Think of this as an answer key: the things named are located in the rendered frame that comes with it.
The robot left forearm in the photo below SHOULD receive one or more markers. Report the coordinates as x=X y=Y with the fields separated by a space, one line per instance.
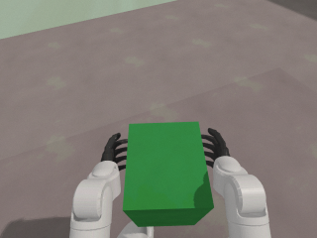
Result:
x=92 y=203

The carton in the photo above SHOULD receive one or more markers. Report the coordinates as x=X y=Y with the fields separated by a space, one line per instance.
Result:
x=166 y=176

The robot right hand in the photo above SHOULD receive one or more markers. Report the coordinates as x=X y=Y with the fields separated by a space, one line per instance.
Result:
x=218 y=147

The robot left thigh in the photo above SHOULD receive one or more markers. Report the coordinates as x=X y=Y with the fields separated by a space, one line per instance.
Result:
x=131 y=230

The robot right forearm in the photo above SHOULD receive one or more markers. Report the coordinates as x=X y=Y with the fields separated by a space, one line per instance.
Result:
x=244 y=197

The robot left hand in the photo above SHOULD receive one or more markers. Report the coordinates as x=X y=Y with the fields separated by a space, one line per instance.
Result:
x=110 y=151

